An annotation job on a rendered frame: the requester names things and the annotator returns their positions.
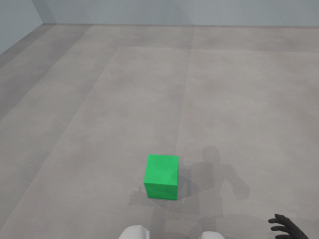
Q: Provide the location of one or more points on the carton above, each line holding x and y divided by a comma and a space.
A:
161, 178

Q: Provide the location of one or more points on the robot left thigh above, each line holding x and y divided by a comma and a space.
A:
136, 232

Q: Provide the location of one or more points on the right robot hand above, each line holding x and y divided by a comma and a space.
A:
289, 227

